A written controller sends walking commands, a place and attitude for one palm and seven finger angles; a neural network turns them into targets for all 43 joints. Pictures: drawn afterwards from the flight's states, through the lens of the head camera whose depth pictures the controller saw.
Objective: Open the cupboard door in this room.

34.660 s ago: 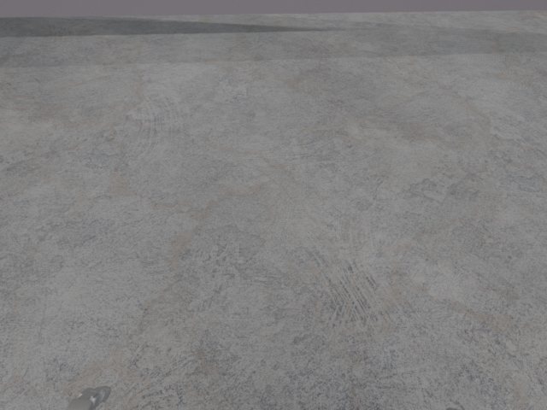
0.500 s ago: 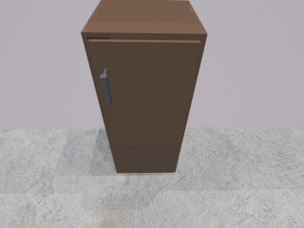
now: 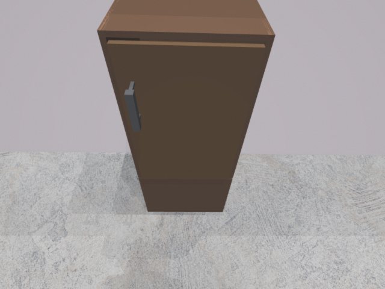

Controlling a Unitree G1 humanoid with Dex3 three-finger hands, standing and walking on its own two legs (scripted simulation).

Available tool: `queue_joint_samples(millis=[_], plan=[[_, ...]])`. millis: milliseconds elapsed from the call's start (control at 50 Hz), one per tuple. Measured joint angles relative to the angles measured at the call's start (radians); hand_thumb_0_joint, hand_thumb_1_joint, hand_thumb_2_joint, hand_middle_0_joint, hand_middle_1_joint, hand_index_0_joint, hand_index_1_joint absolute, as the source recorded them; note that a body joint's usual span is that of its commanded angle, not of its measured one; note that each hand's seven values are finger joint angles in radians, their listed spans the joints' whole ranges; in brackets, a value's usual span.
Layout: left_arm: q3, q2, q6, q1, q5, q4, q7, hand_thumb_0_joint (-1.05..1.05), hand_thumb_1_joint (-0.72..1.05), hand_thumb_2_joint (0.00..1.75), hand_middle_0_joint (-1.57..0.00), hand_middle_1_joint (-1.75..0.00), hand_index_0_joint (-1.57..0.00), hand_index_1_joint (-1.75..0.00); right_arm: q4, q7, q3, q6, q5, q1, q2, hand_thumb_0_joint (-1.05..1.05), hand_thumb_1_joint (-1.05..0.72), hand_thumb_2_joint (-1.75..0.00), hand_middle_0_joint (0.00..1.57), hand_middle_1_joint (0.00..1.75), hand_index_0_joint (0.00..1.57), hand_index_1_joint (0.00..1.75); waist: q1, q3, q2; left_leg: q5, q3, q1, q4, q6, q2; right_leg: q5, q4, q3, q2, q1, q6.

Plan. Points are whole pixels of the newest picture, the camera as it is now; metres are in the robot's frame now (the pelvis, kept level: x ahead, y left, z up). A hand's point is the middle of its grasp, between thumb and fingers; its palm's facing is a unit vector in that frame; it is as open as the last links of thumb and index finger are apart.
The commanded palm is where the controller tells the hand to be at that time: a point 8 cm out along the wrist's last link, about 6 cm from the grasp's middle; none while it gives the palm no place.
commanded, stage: look again from close up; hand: left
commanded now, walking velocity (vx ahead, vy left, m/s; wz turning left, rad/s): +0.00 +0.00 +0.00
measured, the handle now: (134, 107) +0.56 +0.20 +0.04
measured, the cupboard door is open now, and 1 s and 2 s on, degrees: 0 0 0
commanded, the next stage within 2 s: raise the hand with hooked fingers in 0.28 s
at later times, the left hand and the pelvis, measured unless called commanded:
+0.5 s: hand (108, 278) +0.16 +0.19 -0.10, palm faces +0.22 -0.94 -0.25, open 7.3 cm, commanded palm +0.14 +0.22 -0.06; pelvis +0.04 -0.01 +0.00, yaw +1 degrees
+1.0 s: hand (109, 262) +0.17 +0.17 -0.01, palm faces +0.10 -0.99 -0.09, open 9.8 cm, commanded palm +0.16 +0.24 -0.02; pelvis -0.03 -0.05 -0.09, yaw +3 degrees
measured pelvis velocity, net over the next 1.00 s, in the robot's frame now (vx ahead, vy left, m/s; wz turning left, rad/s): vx -0.03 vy -0.05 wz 0.05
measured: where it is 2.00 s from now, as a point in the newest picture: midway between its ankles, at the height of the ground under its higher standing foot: outside the picture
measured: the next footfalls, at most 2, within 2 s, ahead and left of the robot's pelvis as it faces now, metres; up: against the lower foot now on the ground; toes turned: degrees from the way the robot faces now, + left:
none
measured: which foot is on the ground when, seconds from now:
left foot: down 0.00-1.00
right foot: down 0.00-1.00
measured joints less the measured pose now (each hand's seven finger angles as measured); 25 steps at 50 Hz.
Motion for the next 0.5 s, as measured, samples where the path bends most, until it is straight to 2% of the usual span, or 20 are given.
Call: queue_joint_samples(millis=[220,400,420,440,460,500], plan=[[0.008,0.028,-0.002,-0.047,0.0,0.0,0.008,0.01,0.93,0.9,-0.2,-0.29,-0.2,-0.3,0.019,-0.01,0.001,-0.009,0.002,-0.022,-0.005,0.02,-0.93,-0.9,0.2,0.3,0.19,0.3,-0.005,-0.001,-0.011,-0.04,-0.002,0.045,-0.001,-0.008,0.004,-0.038,-0.006,0.0,0.006,0.047,-0.004],[0.012,0.042,-0.006,-0.072,0.0,-0.012,0.017,0.01,0.92,0.9,-0.2,-0.29,-0.2,-0.3,0.019,-0.011,0.0,-0.003,0.003,-0.034,-0.017,0.02,-0.93,-0.9,0.2,0.3,0.19,0.3,-0.007,0.003,0.006,-0.059,-0.007,0.053,0.01,-0.014,0.009,-0.054,-0.014,-0.004,0.01,0.066,-0.005],[0.024,0.044,0.064,-0.021,-0.039,-0.177,0.026,0.01,0.93,0.9,-0.2,-0.3,-0.2,-0.3,-0.027,-0.011,0.0,-0.008,0.015,-0.019,-0.024,0.02,-0.93,-0.9,0.2,0.3,0.2,0.3,-0.009,0.004,0.01,-0.066,-0.008,0.042,0.022,-0.015,0.012,-0.054,-0.008,-0.005,0.013,0.057,-0.005],[0.037,0.053,0.091,0.041,-0.066,-0.376,0.038,0.02,0.94,0.9,-0.2,-0.3,-0.2,-0.3,-0.074,-0.02,0.002,-0.051,0.022,0.004,-0.031,0.02,-0.94,-0.9,0.2,0.3,0.2,0.3,-0.001,0.006,0.007,-0.069,-0.002,0.045,0.015,-0.015,0.008,-0.06,0.011,0.001,0.009,0.044,-0.007],[0.041,0.064,0.068,0.087,-0.085,-0.54,0.058,0.02,0.94,0.9,-0.2,-0.3,-0.2,-0.3,-0.107,-0.031,0.0,-0.106,0.026,0.022,-0.037,0.02,-0.94,-0.9,0.21,0.3,0.2,0.3,0.005,-0.001,0.002,-0.066,0.004,0.045,0.008,-0.016,0.0,-0.069,0.038,0.005,0.0,0.027,-0.009],[0.046,0.078,0.024,0.115,-0.118,-0.764,0.096,0.03,0.93,0.89,-0.2,-0.31,-0.2,-0.31,-0.164,-0.037,-0.015,-0.178,0.038,0.033,-0.055,0.02,-0.93,-0.9,0.21,0.3,0.2,0.3,-0.007,-0.031,0.007,-0.061,-0.001,0.026,0.012,-0.015,-0.019,-0.093,0.084,-0.001,-0.02,-0.004,-0.005]])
